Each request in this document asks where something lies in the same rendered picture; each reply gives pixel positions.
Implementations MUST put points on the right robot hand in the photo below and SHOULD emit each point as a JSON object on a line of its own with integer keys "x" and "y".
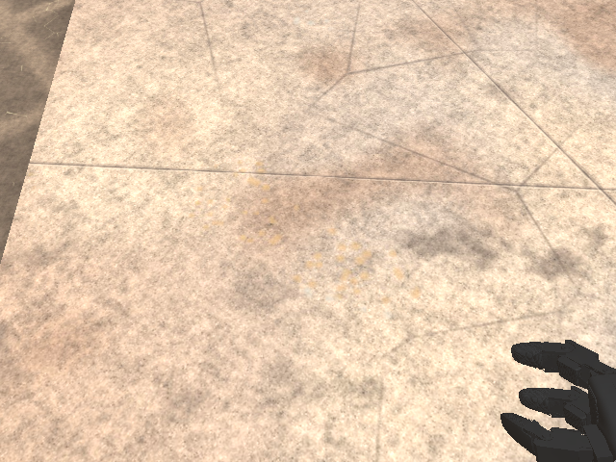
{"x": 592, "y": 414}

